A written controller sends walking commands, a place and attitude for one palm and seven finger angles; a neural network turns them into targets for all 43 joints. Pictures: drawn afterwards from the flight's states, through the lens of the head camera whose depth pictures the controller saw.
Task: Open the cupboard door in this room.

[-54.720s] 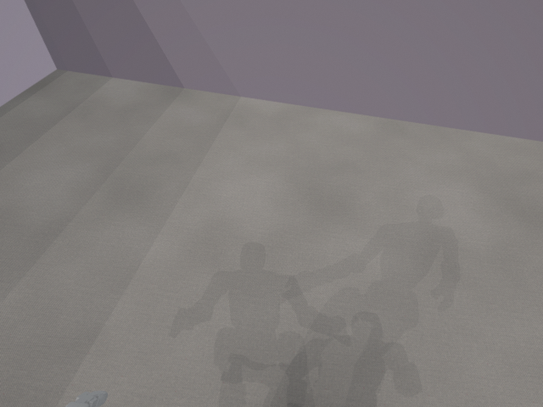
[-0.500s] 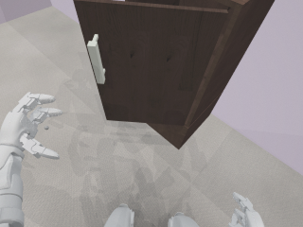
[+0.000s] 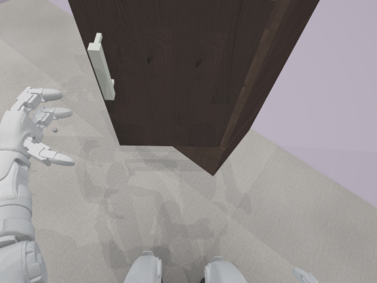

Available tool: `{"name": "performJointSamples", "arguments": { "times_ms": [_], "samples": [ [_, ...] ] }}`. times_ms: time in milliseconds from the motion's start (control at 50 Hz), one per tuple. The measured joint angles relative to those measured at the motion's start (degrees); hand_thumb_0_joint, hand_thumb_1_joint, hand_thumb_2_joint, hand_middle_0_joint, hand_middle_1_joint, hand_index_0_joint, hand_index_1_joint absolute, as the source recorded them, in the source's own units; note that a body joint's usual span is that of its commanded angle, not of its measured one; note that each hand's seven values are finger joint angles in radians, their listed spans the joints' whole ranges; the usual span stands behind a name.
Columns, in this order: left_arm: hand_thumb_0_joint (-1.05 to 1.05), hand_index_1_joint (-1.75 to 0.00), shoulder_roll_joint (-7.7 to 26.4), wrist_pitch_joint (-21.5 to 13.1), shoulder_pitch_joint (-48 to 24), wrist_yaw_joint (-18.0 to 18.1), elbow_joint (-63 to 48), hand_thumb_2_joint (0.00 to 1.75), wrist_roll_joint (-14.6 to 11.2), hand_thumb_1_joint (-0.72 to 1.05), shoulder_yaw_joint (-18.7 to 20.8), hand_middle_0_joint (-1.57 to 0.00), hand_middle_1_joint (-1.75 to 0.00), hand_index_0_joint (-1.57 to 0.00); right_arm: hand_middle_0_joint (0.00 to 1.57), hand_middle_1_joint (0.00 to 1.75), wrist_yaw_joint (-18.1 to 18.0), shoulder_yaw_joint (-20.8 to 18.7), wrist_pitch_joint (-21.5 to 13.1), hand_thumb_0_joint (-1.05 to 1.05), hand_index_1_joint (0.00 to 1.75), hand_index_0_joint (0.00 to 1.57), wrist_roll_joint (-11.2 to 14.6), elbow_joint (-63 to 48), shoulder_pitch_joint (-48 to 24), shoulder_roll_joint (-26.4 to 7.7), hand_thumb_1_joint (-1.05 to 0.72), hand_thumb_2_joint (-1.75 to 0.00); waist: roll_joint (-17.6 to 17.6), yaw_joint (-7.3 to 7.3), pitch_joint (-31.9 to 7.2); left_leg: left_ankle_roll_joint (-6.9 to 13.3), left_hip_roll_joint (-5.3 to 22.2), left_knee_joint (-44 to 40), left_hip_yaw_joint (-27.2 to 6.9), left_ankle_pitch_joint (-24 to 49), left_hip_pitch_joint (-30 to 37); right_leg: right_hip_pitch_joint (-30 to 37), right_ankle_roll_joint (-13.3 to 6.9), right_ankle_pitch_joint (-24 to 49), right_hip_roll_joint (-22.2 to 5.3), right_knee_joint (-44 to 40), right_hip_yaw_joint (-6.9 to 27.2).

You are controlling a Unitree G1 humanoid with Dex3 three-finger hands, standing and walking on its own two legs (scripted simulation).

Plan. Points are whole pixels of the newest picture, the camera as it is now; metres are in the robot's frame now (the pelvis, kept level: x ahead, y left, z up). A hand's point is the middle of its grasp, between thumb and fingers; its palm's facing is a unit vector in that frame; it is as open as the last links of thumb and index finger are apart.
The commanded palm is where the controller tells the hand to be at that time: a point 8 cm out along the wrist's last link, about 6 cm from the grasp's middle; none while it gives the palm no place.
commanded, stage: move the hooked fingers beside the handle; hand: left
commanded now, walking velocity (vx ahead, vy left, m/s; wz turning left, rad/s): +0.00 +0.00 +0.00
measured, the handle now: (104, 68) +0.59 +0.22 +0.06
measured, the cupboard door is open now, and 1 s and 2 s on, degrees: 39 39 39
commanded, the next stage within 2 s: slide the fingers in behind the handle in 1.62 s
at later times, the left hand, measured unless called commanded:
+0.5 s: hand (64, 102) +0.47 +0.28 +0.06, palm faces +0.03 -1.00 -0.01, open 14.0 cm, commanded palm +0.47 +0.32 +0.06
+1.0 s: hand (74, 83) +0.53 +0.27 +0.06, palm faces +0.03 -1.00 -0.02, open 14.0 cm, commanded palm +0.52 +0.31 +0.05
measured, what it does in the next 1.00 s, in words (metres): stands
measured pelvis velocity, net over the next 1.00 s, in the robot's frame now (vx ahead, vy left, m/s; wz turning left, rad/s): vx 0.00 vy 0.01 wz -0.05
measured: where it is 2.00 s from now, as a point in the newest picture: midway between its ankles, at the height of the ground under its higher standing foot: outside the picture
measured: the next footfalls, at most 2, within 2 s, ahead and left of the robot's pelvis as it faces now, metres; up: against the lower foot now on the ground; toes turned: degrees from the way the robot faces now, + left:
none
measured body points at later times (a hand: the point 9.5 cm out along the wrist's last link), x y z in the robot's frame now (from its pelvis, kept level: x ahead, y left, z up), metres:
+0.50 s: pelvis +0.00 +0.00 -0.01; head +0.13 +0.04 +0.41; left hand +0.46 +0.33 +0.07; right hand +0.03 -0.28 -0.11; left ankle +0.03 +0.10 -0.66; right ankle +0.01 -0.13 -0.66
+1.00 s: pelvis +0.00 +0.01 -0.02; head +0.17 +0.04 +0.39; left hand +0.52 +0.33 +0.06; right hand -0.02 -0.26 -0.12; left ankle +0.03 +0.10 -0.66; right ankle +0.01 -0.13 -0.66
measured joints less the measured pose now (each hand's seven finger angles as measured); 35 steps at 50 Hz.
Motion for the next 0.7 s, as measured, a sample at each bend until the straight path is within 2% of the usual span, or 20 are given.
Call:
{"name": "performJointSamples", "arguments": {
  "times_ms": [300, 700],
  "samples": [
    [-0.01, -1.2, 3.97, -2.05, -11.56, 1.18, 11.7, 0.3, 3.38, -0.5, 0.43, -0.3, -1.2, -0.3, 0.2, 0.3, 0.46, 0.64, 3.38, 0.0, 0.3, 0.2, -0.56, 0.61, 0.15, -0.22, -0.9, -0.9, -0.25, -1.57, 0.18, 0.19, 0.22, 1.94, -0.15, -0.35, -3.61, -3.45, 0.14, -0.17, 0.2, 1.59, -0.12],
    [-0.01, -1.2, 12.72, 0.36, -24.91, 1.87, 20.17, 0.3, 7.56, -0.5, 2.25, -0.3, -1.2, -0.3, 0.2, 0.3, 0.58, 1.99, 6.31, 0.0, 0.3, 0.2, -1.47, 1.06, 2.0, -0.93, -0.9, -0.9, 0.23, -5.84, 1.08, 0.15, 1.11, 5.42, -1.17, -1.0, -10.83, -9.97, 0.09, -0.18, 1.12, 3.74, -1.02]
  ]
}}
